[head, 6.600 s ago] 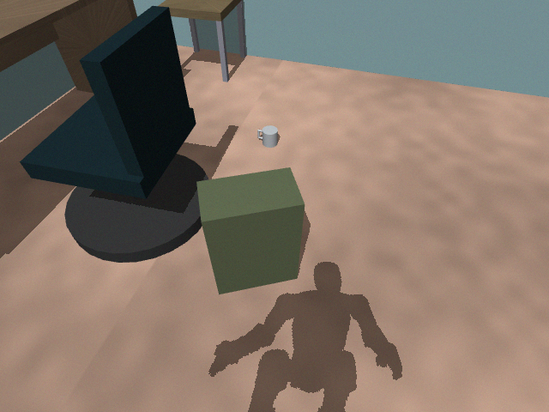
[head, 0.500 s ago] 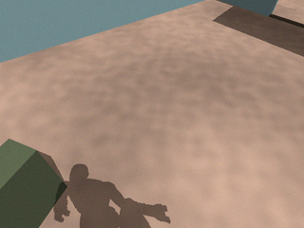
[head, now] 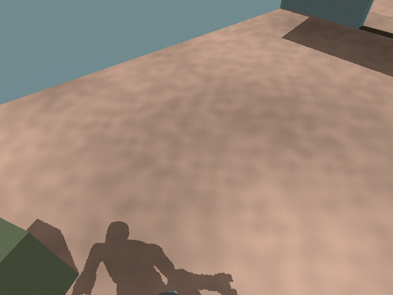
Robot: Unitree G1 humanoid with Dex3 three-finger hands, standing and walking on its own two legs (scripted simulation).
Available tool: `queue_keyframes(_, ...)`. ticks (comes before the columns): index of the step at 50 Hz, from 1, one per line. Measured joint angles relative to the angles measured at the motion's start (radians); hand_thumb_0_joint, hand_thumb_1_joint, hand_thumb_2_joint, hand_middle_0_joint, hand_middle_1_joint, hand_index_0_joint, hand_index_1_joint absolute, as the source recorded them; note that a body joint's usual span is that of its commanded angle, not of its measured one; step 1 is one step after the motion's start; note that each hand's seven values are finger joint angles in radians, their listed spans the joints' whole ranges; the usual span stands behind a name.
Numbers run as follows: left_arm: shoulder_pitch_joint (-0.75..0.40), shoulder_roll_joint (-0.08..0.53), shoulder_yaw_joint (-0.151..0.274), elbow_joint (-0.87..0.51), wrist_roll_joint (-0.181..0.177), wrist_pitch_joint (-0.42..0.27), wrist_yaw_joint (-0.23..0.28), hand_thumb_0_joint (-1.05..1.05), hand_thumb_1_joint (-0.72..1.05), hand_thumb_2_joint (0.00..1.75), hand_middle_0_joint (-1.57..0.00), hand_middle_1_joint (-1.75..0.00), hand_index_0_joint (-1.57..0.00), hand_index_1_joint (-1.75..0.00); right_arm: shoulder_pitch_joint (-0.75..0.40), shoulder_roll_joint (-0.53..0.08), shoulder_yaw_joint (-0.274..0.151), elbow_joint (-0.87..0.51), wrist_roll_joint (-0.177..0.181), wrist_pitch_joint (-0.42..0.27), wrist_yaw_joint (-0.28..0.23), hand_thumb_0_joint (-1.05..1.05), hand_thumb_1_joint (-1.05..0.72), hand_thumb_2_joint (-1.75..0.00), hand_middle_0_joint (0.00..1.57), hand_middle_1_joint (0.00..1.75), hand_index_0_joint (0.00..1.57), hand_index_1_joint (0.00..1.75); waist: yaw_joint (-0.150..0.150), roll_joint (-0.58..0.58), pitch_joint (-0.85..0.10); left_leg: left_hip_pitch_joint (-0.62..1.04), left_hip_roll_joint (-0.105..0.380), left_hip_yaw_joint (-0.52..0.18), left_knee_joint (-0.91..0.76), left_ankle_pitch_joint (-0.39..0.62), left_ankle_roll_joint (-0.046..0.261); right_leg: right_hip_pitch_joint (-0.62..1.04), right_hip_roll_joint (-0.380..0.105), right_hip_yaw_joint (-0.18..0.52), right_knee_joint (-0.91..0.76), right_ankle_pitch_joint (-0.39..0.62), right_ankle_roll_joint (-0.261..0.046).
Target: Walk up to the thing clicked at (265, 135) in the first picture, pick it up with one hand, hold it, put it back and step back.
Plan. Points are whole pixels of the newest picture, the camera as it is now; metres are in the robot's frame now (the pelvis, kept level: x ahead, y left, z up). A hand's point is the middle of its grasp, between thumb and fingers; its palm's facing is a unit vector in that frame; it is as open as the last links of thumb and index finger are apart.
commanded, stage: walk up
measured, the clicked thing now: out of the picture +0.80 +1.48 -0.73
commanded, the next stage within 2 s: none
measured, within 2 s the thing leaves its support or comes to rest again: neither
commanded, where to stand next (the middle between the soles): +1.01 +0.05 m, yaw -1 degrees
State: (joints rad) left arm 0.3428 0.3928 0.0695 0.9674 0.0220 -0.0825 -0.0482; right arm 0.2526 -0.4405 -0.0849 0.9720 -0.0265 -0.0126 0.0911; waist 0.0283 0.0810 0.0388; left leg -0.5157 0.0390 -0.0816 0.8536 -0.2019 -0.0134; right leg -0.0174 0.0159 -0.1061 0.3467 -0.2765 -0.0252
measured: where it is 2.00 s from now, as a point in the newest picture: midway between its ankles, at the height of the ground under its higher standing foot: (205, 194)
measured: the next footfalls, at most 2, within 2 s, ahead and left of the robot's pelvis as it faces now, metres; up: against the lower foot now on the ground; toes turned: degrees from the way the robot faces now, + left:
left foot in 0.16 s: +0.27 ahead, +0.15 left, +0.00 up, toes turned +5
right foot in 0.62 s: +0.47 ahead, -0.12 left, +0.00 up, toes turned -6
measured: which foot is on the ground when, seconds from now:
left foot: up 0.00-0.14, down 0.16-0.64, up 0.66-1.00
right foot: down 0.00-0.20, up 0.22-0.60, down 0.62-1.00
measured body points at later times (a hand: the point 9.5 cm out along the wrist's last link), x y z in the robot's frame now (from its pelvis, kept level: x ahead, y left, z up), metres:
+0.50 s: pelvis +0.25 +0.04 +0.00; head +0.26 +0.04 +0.45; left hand +0.33 +0.36 -0.11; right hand +0.30 -0.29 -0.10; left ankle +0.23 +0.14 -0.74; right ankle +0.36 -0.13 -0.70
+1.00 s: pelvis +0.48 +0.03 -0.01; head +0.50 +0.04 +0.44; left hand +0.52 +0.36 -0.13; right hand +0.57 -0.29 -0.12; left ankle +0.60 +0.16 -0.74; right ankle +0.43 -0.12 -0.74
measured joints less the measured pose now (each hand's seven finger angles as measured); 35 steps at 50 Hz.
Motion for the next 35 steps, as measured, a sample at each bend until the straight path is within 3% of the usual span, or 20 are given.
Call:
queue_keyframes(4,0.006,0.008,0.003,-0.022,0.001,-0.003,-0.002,0.0,0.9,0.9,-0.2,-0.3,-0.2,-0.3,-0.017,0.018,0.01,-0.016,-0.008,0.007,0.013,0.01,-0.9,-0.9,0.2,0.3,0.2,0.3,0.008,-0.021,0.024,0.003,0.035,0.039,-0.171,0.052,0.01,0.067,0.005,-0.016,-0.016,-0.053,0.015)
queue_keyframes(8,0.012,0.023,-0.003,-0.031,-0.002,0.004,0.002,0.0,0.9,0.9,-0.2,-0.3,-0.2,-0.3,-0.043,0.033,0.01,-0.037,-0.012,0.001,0.014,0.01,-0.9,-0.9,0.2,0.3,0.2,0.3,0.015,-0.055,0.038,0.069,0.038,0.099,-0.289,0.081,0.045,0.114,-0.014,-0.021,0.045,-0.159,0.041)
queue_keyframes(10,0.0,0.03,-0.007,-0.027,-0.007,0.017,0.011,0.01,0.9,0.9,-0.2,-0.3,-0.2,-0.3,-0.068,0.05,0.004,-0.057,-0.019,-0.017,0.005,0.01,-0.9,-0.9,0.2,0.3,0.2,0.3,0.013,-0.108,0.063,0.09,0.0,0.136,-0.252,0.089,0.047,0.066,-0.077,-0.007,0.232,-0.219,0.023)
queue_keyframes(13,-0.026,0.016,-0.026,-0.026,-0.019,0.032,0.018,0.01,0.9,0.9,-0.2,-0.3,-0.2,-0.3,-0.074,0.063,0.002,-0.11,0.002,-0.046,-0.009,0.0,-0.9,-0.9,0.2,0.3,0.2,0.3,-0.012,-0.11,0.076,0.125,-0.006,0.146,-0.23,0.018,0.054,-0.14,-0.025,0.121,0.665,-0.202,-0.018)
queue_keyframes(15,-0.035,0.02,-0.036,-0.034,-0.026,0.027,0.014,0.01,0.9,0.9,-0.2,-0.3,-0.2,-0.3,-0.062,0.072,0.014,-0.128,0.014,-0.049,-0.019,0.0,-0.9,-0.9,0.2,0.3,0.2,0.3,-0.019,-0.121,0.068,0.184,-0.01,0.162,-0.28,0.009,0.056,-0.254,-0.016,0.157,0.782,-0.144,-0.026)
queue_keyframes(18,-0.042,0.027,-0.036,-0.054,-0.024,0.019,0.001,0.01,0.9,0.9,-0.2,-0.3,-0.2,-0.3,-0.034,0.075,0.027,-0.136,0.018,-0.055,-0.029,0.0,-0.9,-0.9,0.2,0.3,0.2,0.3,-0.024,-0.132,0.05,0.272,-0.017,0.185,-0.362,0.003,0.057,-0.381,-0.048,0.16,0.748,-0.076,-0.012)
queue_keyframes(22,-0.057,0.037,-0.027,-0.065,-0.01,0.024,-0.019,0.0,0.9,0.9,-0.2,-0.3,-0.2,-0.3,0.013,0.06,0.031,-0.136,0.013,-0.063,-0.028,0.0,-0.9,-0.9,0.21,0.31,0.2,0.3,-0.034,-0.129,0.036,0.368,-0.026,0.202,-0.431,-0.026,0.061,-0.472,-0.099,0.129,0.565,-0.008,0.019)
queue_keyframes(28,-0.089,0.039,-0.008,-0.056,-0.001,0.025,-0.039,0.0,0.9,0.9,-0.2,-0.3,-0.2,-0.3,0.083,0.023,0.023,-0.123,0.016,-0.058,-0.024,0.0,-0.9,-0.9,0.2,0.31,0.2,0.3,-0.058,-0.093,0.027,0.464,-0.021,0.202,-0.421,-0.13,0.031,-0.458,-0.12,0.09,0.287,0.144,0.01)
queue_keyframes(31,-0.093,0.046,0.0,-0.06,0.0,0.014,-0.036,0.0,0.9,0.9,-0.2,-0.3,-0.2,-0.3,0.121,0.012,0.023,-0.114,0.015,-0.045,-0.028,0.0,-0.9,-0.9,0.2,0.31,0.2,0.3,-0.062,-0.077,0.01,0.482,-0.004,0.194,-0.333,-0.234,0.009,-0.384,-0.095,0.065,0.214,0.141,-0.003)
queue_keyframes(33,-0.11,0.032,0.006,-0.066,0.003,-0.001,-0.022,0.0,0.9,0.9,-0.2,-0.3,-0.2,-0.3,0.125,0.006,0.022,-0.101,0.015,-0.033,-0.037,0.0,-0.9,-0.9,0.2,0.3,0.2,0.3,-0.057,-0.034,0.019,0.431,0.035,0.159,-0.144,-0.284,0.032,-0.37,-0.063,0.038,0.269,0.104,0.011)
queue_keyframes(35,-0.115,0.019,-0.002,-0.086,-0.008,-0.016,-0.013,0.0,0.9,0.9,-0.2,-0.3,-0.2,-0.3,0.11,0.011,0.029,-0.083,0.016,-0.018,-0.045,0.01,-0.9,-0.9,0.2,0.3,0.2,0.3,-0.043,-0.027,0.029,0.331,0.004,0.105,0.097,-0.288,0.048,-0.355,-0.061,0.033,0.306,0.052,0.012)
